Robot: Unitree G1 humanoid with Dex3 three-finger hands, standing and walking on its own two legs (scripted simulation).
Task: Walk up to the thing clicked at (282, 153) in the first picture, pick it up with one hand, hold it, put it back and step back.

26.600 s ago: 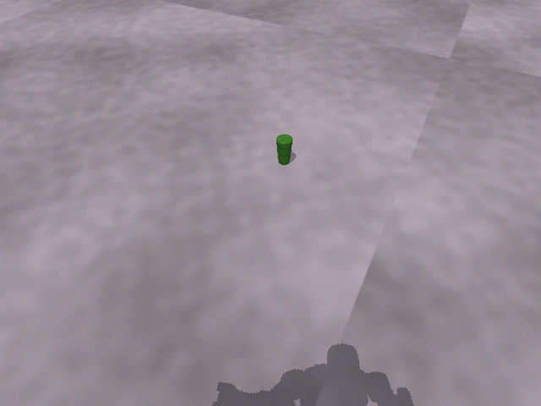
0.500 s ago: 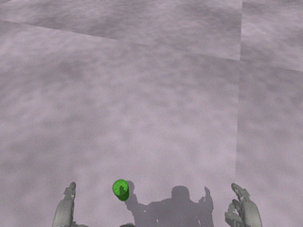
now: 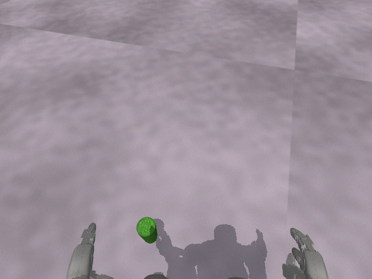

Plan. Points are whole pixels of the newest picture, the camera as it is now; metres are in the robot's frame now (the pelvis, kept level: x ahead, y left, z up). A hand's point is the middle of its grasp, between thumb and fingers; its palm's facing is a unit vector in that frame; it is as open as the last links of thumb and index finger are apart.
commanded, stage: home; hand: left
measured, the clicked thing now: (148, 232) +0.42 +0.22 -0.64
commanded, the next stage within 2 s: stand in 1.02 s
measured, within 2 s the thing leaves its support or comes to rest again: neither
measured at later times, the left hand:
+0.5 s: hand (109, 265) +0.17 +0.18 -0.05, palm faces +0.10 -0.95 -0.29, open 17.6 cm
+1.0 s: hand (107, 262) +0.17 +0.19 -0.06, palm faces +0.10 -0.95 -0.29, open 17.6 cm
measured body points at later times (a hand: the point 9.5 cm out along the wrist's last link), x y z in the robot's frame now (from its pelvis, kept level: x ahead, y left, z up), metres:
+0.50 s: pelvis +0.00 +0.00 +0.00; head +0.02 +0.00 +0.45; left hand +0.16 +0.23 -0.03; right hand +0.16 -0.24 -0.07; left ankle +0.01 +0.13 -0.69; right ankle +0.00 -0.12 -0.69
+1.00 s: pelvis +0.00 +0.01 +0.00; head +0.03 +0.01 +0.45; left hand +0.17 +0.24 -0.04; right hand +0.16 -0.23 -0.07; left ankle +0.01 +0.13 -0.69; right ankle +0.00 -0.12 -0.69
